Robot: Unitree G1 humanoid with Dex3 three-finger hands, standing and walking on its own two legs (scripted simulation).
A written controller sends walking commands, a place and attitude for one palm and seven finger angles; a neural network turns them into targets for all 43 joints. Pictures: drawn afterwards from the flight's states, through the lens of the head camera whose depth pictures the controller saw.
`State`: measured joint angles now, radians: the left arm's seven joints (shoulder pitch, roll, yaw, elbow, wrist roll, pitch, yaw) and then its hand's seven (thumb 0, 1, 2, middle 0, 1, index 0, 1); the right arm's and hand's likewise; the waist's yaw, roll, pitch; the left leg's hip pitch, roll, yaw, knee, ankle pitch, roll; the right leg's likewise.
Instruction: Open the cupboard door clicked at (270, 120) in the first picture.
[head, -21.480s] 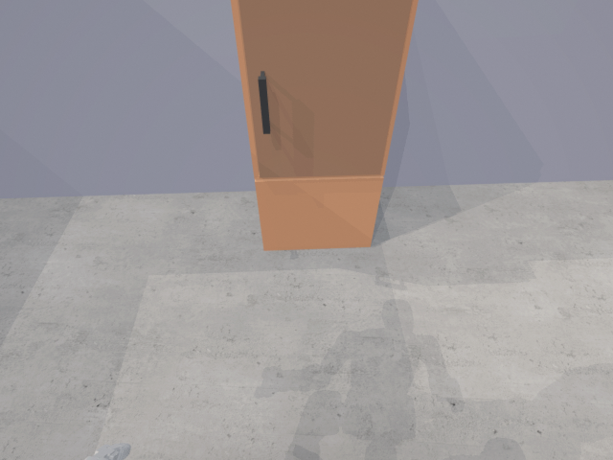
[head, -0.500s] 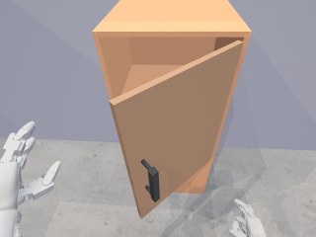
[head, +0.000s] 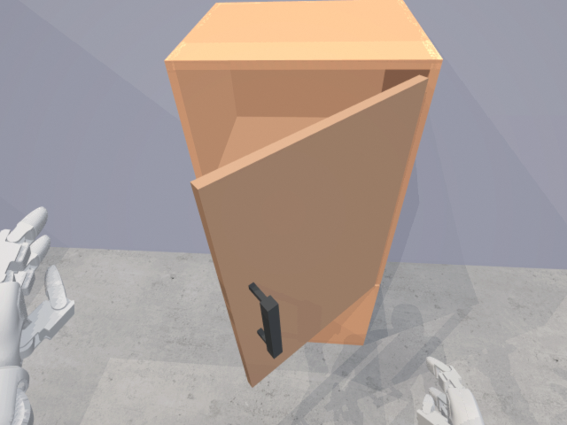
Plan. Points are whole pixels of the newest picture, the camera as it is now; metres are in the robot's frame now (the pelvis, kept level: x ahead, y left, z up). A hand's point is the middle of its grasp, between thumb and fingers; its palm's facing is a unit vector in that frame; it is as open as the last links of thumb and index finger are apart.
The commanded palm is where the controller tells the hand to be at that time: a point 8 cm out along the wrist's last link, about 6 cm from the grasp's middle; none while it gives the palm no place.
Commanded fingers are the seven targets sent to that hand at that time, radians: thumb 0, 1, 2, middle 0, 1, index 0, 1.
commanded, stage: step back with the hand held close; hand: left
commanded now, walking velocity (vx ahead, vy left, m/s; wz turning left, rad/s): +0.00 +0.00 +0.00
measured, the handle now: (265, 321) +0.30 +0.08 -0.06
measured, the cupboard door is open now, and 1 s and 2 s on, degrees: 44 44 44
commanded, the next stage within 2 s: stop stepping back and stand still in 1.02 s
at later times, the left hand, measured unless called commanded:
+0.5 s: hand (41, 330) +0.16 +0.28 +0.15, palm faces +0.34 -0.78 -0.52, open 7.4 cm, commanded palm +0.10 +0.32 +0.17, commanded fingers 0.00 0.90 0.90 -0.20 -0.30 -0.20 -0.30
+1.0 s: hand out of the picture +0.03 +0.30 +0.16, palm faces +0.50 -0.72 -0.48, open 7.4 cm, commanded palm -0.04 +0.34 +0.17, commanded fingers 0.00 0.90 0.90 -0.20 -0.30 -0.20 -0.30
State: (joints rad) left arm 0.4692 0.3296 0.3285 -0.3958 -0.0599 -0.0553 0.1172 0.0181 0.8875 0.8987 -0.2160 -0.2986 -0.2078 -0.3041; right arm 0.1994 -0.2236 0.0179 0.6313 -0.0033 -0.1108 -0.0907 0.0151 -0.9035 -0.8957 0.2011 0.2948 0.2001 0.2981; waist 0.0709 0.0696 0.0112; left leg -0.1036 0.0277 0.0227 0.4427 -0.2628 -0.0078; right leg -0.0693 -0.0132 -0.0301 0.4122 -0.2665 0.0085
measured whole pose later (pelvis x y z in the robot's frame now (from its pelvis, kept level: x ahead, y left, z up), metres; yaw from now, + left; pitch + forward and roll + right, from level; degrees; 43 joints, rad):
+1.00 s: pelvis -0.15 +0.03 -0.02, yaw +5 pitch -2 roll -2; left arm 0.54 0.40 0.45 -0.55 -0.02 -0.25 0.16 0.02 0.89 0.90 -0.22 -0.30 -0.21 -0.30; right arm 0.20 -0.22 -0.01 0.59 0.00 -0.09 -0.07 0.01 -0.90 -0.90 0.20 0.30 0.20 0.30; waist 0.01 0.01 0.10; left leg -0.50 0.00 0.01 0.67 -0.34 0.03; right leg -0.41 0.00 0.04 0.56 -0.14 0.04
